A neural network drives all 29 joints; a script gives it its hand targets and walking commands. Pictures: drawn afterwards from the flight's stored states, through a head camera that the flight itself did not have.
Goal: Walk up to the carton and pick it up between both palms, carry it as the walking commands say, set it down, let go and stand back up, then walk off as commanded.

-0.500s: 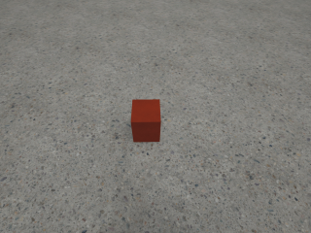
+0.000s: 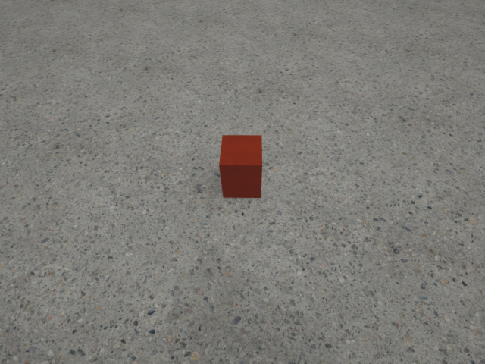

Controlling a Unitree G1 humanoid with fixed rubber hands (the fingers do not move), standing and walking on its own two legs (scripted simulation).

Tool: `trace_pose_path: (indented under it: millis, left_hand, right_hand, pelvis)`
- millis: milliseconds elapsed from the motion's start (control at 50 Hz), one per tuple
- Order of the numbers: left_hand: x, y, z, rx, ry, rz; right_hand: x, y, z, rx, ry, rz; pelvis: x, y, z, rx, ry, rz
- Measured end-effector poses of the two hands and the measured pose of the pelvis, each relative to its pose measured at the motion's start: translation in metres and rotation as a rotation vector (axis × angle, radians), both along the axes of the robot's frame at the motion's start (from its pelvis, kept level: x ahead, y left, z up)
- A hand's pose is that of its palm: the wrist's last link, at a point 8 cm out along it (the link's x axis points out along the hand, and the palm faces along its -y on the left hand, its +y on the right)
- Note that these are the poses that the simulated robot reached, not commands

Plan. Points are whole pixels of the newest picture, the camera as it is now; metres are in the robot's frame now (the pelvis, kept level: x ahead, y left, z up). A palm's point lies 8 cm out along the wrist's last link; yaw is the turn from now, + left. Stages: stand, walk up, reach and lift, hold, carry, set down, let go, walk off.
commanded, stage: walk off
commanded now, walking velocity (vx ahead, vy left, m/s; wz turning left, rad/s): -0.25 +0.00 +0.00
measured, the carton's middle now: (242, 167) +1.11 +0.03 -0.64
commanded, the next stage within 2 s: none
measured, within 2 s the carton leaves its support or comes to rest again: neither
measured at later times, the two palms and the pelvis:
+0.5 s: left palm out of the picture -0.09 +0.24 -0.12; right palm out of the picture -0.12 -0.27 -0.15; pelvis -0.17 -0.01 +0.00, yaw -4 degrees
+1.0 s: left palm out of the picture -0.27 +0.27 -0.15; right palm out of the picture -0.28 -0.25 -0.11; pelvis -0.33 +0.01 +0.00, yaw -4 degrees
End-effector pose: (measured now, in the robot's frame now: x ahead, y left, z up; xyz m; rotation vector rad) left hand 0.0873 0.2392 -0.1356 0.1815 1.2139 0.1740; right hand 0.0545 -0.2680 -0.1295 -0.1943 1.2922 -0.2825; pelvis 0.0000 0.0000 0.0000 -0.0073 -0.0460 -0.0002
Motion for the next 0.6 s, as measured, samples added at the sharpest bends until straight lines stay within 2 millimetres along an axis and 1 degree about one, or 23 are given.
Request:
trace_pose_path:
  millis: [40, 100, 140, 200, 260, 340, 380, 420, 520, 560, 600]
  left_hand:
    - [-0.018, 0.006, -0.008, -0.024, 0.011, 0.014]
    - [-0.049, 0.016, -0.012, -0.017, 0.056, 0.012]
    - [-0.07, 0.021, -0.014, -0.017, 0.092, 0.006]
    - [-0.095, 0.027, -0.015, -0.009, 0.124, 0.003]
    - [-0.112, 0.028, -0.011, 0.013, 0.13, -0.011]
    - [-0.126, 0.023, -0.003, 0.046, 0.111, -0.033]
    - [-0.135, 0.016, 0.001, 0.063, 0.094, -0.043]
    - [-0.148, 0.008, 0.008, 0.073, 0.084, -0.047]
    - [-0.189, -0.001, 0.021, 0.09, 0.075, -0.048]
    - [-0.2, -0.003, 0.023, 0.089, 0.07, -0.037]
    - [-0.206, -0.004, 0.023, 0.083, 0.048, -0.03]
  right_hand:
    - [-0.017, 0.006, 0.004, -0.016, 0.001, 0.004]
    - [-0.045, 0.013, 0.012, -0.028, 0.02, 0.013]
    - [-0.059, 0.015, 0.016, -0.037, 0.016, 0.008]
    - [-0.072, 0.017, 0.016, -0.037, -0.005, 0.005]
    - [-0.082, 0.018, 0.012, -0.021, -0.036, 0.004]
    - [-0.102, 0.017, 0.0, 0.023, -0.061, 0.001]
    - [-0.117, 0.013, -0.009, 0.052, -0.059, -0.009]
    - [-0.138, 0.007, -0.017, 0.074, -0.044, -0.028]
    - [-0.187, -0.003, -0.019, 0.09, 0.022, -0.039]
    - [-0.203, -0.007, -0.019, 0.091, 0.035, -0.047]
    - [-0.217, -0.009, -0.017, 0.08, 0.042, -0.044]
  pelvis:
    - [-0.015, 0.005, -0.002, 0.005, -0.001, 0.003]
    - [-0.034, 0.009, 0.001, 0.0, 0.0, -0.024]
    - [-0.045, 0.01, 0.003, 0.0, 0.0, -0.036]
    - [-0.063, 0.01, 0.003, 0.007, 0.005, -0.053]
    - [-0.082, 0.009, 0.002, 0.008, 0.008, -0.063]
    - [-0.111, 0.003, 0.0, 0.015, 0.009, -0.084]
    - [-0.126, -0.004, -0.003, 0.024, 0.007, -0.091]
    - [-0.141, -0.008, -0.003, 0.003, -0.006, -0.081]
    - [-0.171, -0.012, 0.004, 0.018, -0.013, -0.067]
    - [-0.181, -0.012, 0.005, 0.016, -0.011, -0.055]
    - [-0.192, -0.013, 0.005, 0.017, -0.008, -0.046]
